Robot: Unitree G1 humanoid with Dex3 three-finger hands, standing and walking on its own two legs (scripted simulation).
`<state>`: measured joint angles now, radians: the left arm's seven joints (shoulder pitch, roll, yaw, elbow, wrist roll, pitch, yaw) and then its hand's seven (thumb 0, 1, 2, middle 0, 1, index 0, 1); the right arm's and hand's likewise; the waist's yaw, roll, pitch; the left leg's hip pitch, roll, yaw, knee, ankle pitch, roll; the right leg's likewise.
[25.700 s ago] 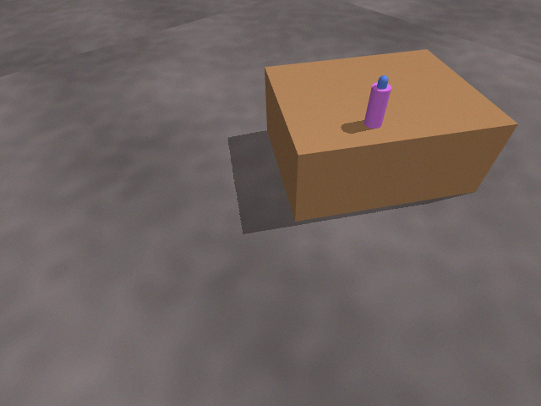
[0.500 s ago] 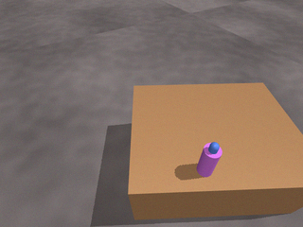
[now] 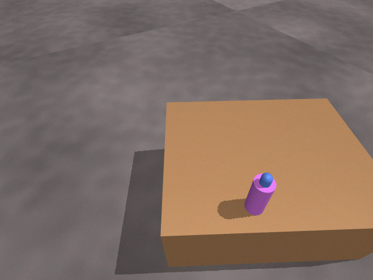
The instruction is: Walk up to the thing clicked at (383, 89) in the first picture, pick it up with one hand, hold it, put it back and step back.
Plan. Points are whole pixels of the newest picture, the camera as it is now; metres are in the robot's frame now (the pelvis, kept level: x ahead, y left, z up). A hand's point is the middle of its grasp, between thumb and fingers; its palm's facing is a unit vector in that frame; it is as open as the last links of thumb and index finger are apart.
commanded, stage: stand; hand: right
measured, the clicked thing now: (260, 192) +0.46 -0.24 -0.25
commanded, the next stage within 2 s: step back in 1.26 s
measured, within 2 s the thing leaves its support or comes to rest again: neither
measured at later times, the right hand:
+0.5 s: hand out of the picture +0.09 -0.25 -0.16, palm faces -0.03 +0.93 -0.36, open 7.4 cm
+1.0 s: hand out of the picture +0.09 -0.25 -0.15, palm faces -0.03 +0.93 -0.36, open 7.4 cm
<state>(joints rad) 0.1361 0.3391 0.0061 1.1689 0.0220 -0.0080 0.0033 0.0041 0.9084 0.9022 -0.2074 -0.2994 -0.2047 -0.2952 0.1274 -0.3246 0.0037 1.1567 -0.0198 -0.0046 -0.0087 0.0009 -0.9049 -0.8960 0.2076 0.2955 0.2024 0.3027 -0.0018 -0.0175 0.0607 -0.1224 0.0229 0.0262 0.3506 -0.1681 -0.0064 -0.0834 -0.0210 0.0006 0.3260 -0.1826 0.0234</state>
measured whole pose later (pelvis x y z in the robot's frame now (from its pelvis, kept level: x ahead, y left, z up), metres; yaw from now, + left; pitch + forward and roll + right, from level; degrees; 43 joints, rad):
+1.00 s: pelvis +0.02 +0.00 +0.00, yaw +1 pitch -3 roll +0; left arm 0.12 0.34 0.01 1.14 0.02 -0.01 0.00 0.00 0.91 0.90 -0.21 -0.30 -0.20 -0.30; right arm 0.10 -0.34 0.00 1.15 -0.01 -0.01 -0.01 0.00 -0.90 -0.90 0.21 0.30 0.20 0.30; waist 0.00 -0.01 0.06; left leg -0.10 0.01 0.02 0.32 -0.18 0.00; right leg -0.06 -0.03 -0.01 0.30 -0.20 0.03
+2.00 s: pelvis -0.11 +0.04 -0.01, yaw +4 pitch +0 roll -2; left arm 0.08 0.40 0.07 0.87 0.01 0.07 0.03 0.00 0.91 0.90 -0.21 -0.30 -0.21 -0.30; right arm 0.17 -0.33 -0.04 0.94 -0.04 0.05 -0.01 0.00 -0.90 -0.90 0.21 0.30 0.21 0.30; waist -0.01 -0.05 0.17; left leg -0.24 -0.01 -0.02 0.54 -0.31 0.04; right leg -0.51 0.12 0.17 1.15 -0.47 -0.02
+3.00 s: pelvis -0.37 +0.06 -0.03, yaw -5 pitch -2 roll +0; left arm 0.20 0.42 0.10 0.84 0.03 0.08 -0.01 0.01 0.91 0.90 -0.21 -0.30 -0.20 -0.29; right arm 0.10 -0.39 -0.05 0.78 -0.04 0.02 -0.02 0.00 -0.90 -0.90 0.21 0.30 0.21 0.30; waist 0.02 -0.05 0.18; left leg -0.42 0.06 0.04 0.65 -0.20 0.00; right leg -0.25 0.02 0.08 0.73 -0.44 0.01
